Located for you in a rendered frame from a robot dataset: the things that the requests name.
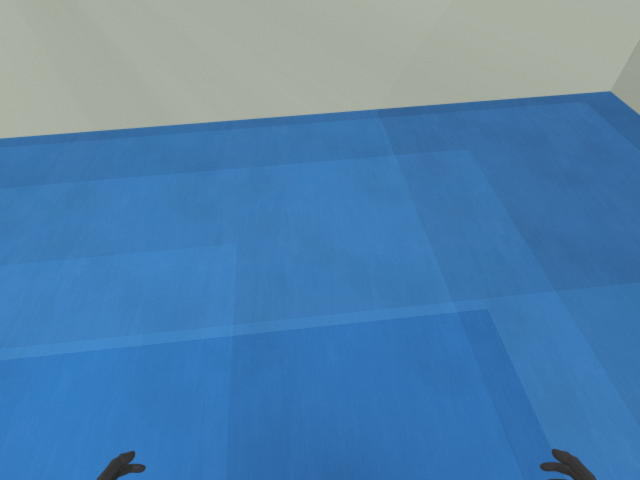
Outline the robot right hand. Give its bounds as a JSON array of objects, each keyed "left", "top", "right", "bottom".
[{"left": 540, "top": 449, "right": 596, "bottom": 480}]

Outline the robot left hand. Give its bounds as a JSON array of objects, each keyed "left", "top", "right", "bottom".
[{"left": 97, "top": 451, "right": 146, "bottom": 480}]

